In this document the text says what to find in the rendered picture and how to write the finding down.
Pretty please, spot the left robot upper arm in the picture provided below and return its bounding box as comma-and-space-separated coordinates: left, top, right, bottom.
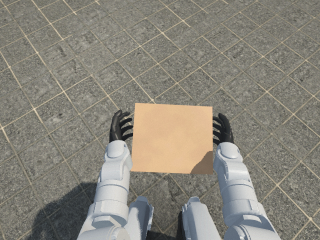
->
77, 225, 131, 240

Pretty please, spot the right robot forearm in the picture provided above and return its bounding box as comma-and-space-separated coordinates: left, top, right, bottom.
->
213, 142, 279, 236

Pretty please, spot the right robot upper arm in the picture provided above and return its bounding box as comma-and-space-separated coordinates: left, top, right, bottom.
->
223, 224, 281, 240

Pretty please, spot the robot thigh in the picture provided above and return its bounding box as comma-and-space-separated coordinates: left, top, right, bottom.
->
124, 200, 154, 240
181, 201, 221, 240

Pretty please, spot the robot left hand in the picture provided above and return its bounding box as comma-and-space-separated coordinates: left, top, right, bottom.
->
109, 109, 133, 143

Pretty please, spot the robot right thigh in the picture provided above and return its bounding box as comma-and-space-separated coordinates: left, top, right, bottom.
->
181, 201, 221, 240

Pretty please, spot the robot right hand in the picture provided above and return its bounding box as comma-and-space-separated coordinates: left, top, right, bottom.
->
212, 113, 234, 146

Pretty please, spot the robot left thigh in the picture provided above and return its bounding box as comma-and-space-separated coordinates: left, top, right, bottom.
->
124, 200, 154, 240

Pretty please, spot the left robot forearm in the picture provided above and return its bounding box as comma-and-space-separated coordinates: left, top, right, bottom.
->
76, 140, 133, 240

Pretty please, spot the carton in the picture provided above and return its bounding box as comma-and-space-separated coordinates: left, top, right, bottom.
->
130, 103, 213, 175

